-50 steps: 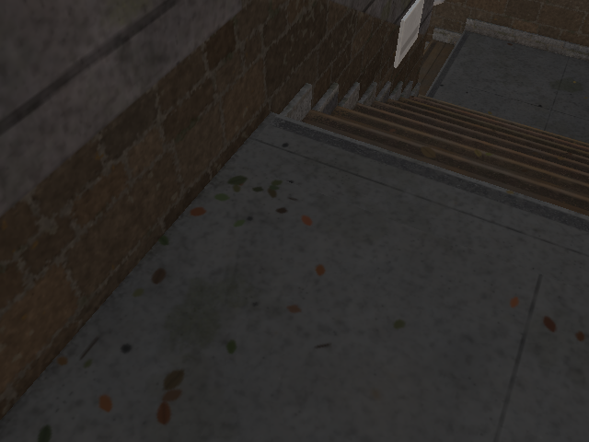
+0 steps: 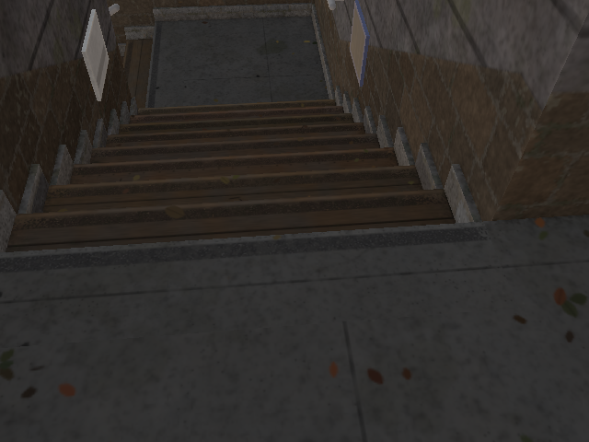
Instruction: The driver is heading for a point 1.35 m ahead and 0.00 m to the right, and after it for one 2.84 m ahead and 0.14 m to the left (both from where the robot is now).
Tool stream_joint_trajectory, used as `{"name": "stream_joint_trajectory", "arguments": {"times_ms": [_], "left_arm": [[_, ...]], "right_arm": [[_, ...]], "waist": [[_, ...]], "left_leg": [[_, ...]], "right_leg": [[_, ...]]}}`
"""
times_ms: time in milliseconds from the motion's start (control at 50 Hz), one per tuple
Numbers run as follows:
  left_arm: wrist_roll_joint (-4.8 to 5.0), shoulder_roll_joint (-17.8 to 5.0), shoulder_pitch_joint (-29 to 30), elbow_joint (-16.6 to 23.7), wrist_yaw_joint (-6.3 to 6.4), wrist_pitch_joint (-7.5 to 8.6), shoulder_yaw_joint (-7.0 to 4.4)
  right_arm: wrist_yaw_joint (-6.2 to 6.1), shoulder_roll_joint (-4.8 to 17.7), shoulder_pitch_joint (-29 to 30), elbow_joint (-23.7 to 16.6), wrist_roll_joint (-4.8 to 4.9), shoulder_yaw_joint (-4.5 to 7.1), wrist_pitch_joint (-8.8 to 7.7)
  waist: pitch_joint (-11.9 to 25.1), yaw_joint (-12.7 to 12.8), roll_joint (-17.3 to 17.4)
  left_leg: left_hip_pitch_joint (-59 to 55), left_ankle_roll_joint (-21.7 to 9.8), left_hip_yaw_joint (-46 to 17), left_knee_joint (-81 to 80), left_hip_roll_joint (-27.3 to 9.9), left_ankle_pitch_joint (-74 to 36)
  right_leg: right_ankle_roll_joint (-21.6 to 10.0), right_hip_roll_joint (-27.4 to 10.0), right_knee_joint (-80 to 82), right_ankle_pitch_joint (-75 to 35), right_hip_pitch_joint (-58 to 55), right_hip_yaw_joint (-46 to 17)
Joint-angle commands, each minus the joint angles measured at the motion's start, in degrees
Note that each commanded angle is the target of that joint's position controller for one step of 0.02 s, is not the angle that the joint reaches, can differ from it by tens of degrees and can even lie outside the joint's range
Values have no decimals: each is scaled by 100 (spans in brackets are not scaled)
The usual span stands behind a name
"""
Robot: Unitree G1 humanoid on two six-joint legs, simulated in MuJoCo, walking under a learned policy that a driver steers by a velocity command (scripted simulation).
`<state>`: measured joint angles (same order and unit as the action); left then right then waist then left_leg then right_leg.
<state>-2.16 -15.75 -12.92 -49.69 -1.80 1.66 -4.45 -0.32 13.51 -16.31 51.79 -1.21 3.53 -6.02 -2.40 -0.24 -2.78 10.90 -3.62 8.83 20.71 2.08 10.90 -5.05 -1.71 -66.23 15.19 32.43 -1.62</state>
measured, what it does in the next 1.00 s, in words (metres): walks ahead: right foot, then left foot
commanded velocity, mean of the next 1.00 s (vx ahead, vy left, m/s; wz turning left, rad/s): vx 0.50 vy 0.00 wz -0.26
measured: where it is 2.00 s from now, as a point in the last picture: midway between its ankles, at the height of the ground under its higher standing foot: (333, 269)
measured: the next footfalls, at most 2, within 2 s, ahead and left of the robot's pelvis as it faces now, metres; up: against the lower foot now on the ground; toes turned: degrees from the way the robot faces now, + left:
right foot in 0.30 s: +0.31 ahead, -0.14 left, +0.00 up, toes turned -14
left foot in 0.86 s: +0.67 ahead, -0.04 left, +0.00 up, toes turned -9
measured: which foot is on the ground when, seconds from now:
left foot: down 0.00-0.32, up 0.34-0.84, down 0.86-1.00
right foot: up 0.00-0.28, down 0.30-0.86, up 0.88-1.00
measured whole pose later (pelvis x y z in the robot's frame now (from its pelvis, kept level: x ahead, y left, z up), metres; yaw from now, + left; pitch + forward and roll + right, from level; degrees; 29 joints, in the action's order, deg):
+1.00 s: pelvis +0.57 -0.08 -0.01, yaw -13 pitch +0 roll +0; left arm -0.3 -13.3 -18.5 -56.9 -0.1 5.0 -2.4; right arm 1.2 14.0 -11.6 50.8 -2.1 2.5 -3.6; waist -3.4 0.5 -0.6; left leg 18.4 -5.8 6.3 29.5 2.6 11.0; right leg -6.2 1.5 -70.9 19.3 18.5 -0.8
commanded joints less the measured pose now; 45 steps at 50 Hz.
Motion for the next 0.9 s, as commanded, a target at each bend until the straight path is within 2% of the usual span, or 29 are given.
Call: {"name": "stream_joint_trajectory", "arguments": {"times_ms": [20,80,120,180,220,260,280,300,320,340,360,380,400,420,440,460,480,520,560,580,660,700,760,800,820,840,860,880,900], "left_arm": [[-13,95,4,403,-100,-71,78],[23,172,697,677,-202,-34,164],[41,205,1157,827,-273,1,219],[15,63,1635,1013,-312,7,217],[-40,0,1693,1057,-278,3,192],[-89,-26,1237,917,-206,17,159],[-105,-136,548,685,-166,63,92],[-165,-350,-414,343,-95,121,-15],[-276,-912,-1079,247,16,160,-162],[-42,-1208,-1268,223,75,103,-232],[81,-1068,-1031,180,128,59,-196],[133,-815,-678,141,155,98,-134],[151,-539,-388,150,138,127,-54],[183,-368,-212,109,141,169,7],[174,-259,-139,99,139,215,48],[180,-211,-222,47,135,271,71],[234,-257,-312,-27,153,311,61],[226,-372,-518,-157,169,361,28],[218,-317,-793,-281,170,364,48],[220,-372,-904,-328,172,374,39],[190,-347,-1265,-498,197,406,86],[170,-305,-1534,-630,185,438,129],[115,-426,-1703,-762,239,430,133],[68,-568,-1503,-784,270,459,110],[49,-639,-1377,-790,272,463,100],[38,-774,-1278,-815,284,465,51],[83,-768,-1195,-816,303,442,54],[134,-519,-1375,-687,299,442,131],[372,50,-2199,-704,232,440,196]], "right_arm": [[29,351,-229,-176,9,28,-177],[46,367,-399,-100,16,12,-155],[30,463,-533,-71,17,19,-131],[-39,702,-780,-9,-8,63,-80],[-79,769,-953,91,-4,68,-1],[-90,844,-1236,266,10,66,128],[-88,883,-1247,284,13,58,189],[-74,829,-1205,227,25,20,217],[0,299,-1363,-85,155,-118,189],[47,400,-1301,-257,185,-67,168],[40,755,-543,-387,148,58,178],[64,620,-312,-450,176,11,113],[80,533,-387,-335,112,3,120],[96,452,-515,-257,-13,4,208],[122,334,-737,-137,-88,-16,310],[149,300,-760,-103,-115,-4,379],[168,269,-711,-110,-133,-5,435],[202,256,-303,-249,-118,-7,470],[202,314,210,-410,-90,5,477],[222,334,474,-491,-85,-4,473],[237,271,1134,-703,-56,-65,441],[276,236,1474,-802,-77,-96,436],[276,252,1776,-945,-74,-122,401],[248,309,1719,-989,-94,-132,367],[209,390,1333,-874,-89,-90,348],[159,577,594,-664,-80,-15,310],[74,747,-321,-365,-151,62,269],[-4,1222,-1234,-176,-262,180,241],[52,1618,-1246,-163,-291,260,228]], "waist": [[-11,130,625],[-146,33,676],[-181,-80,688],[-247,-221,683],[-214,-211,697],[16,-38,849],[378,248,822],[906,648,627],[1713,749,-396],[2158,650,-850],[1441,647,-81],[823,466,20],[526,207,285],[354,-9,261],[363,-129,158],[349,-161,158],[282,-203,217],[36,-154,74],[-196,-21,35],[-257,48,29],[-338,192,13],[-420,288,-88],[-470,314,-75],[-380,136,-67],[-157,-63,-122],[263,-394,-184],[824,-808,34],[1526,-1019,620],[2032,-509,1957]], "left_leg": [[-232,-628,-1094,-1309,-1732,-1096],[-274,-523,-392,-1259,-1494,-1648],[-307,-435,-64,-1207,-1460,-1903],[-827,-408,78,-1110,-1668,-2183],[-1283,-379,219,-732,-1769,-3135],[-1541,-343,380,244,-1810,-4701],[-1411,-303,475,1145,-1779,-4888],[-667,-190,572,2352,-1649,-4076],[1304,61,615,4319,-1246,-1252],[2500,235,-48,5801,-323,2051],[3042,159,-705,5866,-592,1441],[2971,111,-791,5500,-763,988],[2660,94,-845,4961,-926,776],[2315,123,-880,4638,-994,693],[1973,159,-881,4466,-993,627],[1878,183,-835,4405,-945,589],[1944,209,-787,4337,-963,451],[2351,285,-749,4087,-1050,73],[2824,346,-728,3694,-1094,-363],[2973,366,-698,3518,-1078,-515],[3068,352,-598,2522,-912,-1088],[3037,251,-444,2162,-779,-1220],[2888,13,-373,1637,-600,-948],[2343,-219,-267,1294,-381,-514],[1775,-332,-215,1210,-191,-284],[992,-465,-248,1095,-35,-99],[-240,-578,-358,813,-78,-226],[-1623,-823,-1658,861,-1289,61],[-2968,-1662,-4672,66,-2679,56]], "right_leg": [[52,-343,193,-543,681,-110],[96,-303,1283,-1319,662,156],[57,-227,2058,-1654,331,443],[-61,-158,2705,-1414,139,698],[-211,40,3020,-877,-55,828],[-415,456,3271,-226,-749,1000],[-550,668,3590,-231,-1584,993],[-723,571,3843,-405,-2982,682],[-1228,-1105,3985,460,-4900,-1570],[-1725,-2249,4860,-341,-5343,-3948],[-1508,-1907,4875,-1086,-4965,-2954],[-1347,-1658,4942,-1756,-4196,-2133],[-1078,-1367,5074,-2113,-3587,-1610],[-912,-1127,5214,-2297,-3133,-1234],[-851,-1008,5353,-2351,-2843,-997],[-865,-938,5453,-2502,-2738,-916],[-887,-913,5595,-2444,-2652,-853],[-863,-810,5857,-2004,-2578,-709],[-832,-766,6011,-1892,-2705,-641],[-823,-763,6078,-1824,-2762,-611],[-720,-727,6014,-2377,-3159,-388],[-682,-776,5847,-2988,-3420,-279],[-644,-968,5651,-3491,-3906,-286],[-564,-1079,5338,-4455,-4046,-210],[-466,-1046,4867,-5266,-4084,-127],[-393,-988,4053,-5750,-4094,-29],[-294,-807,2834,-5248,-3659,99],[-243,-412,1013,-3260,-2564,358],[-28,869,-1061,1306,-401,334]]}}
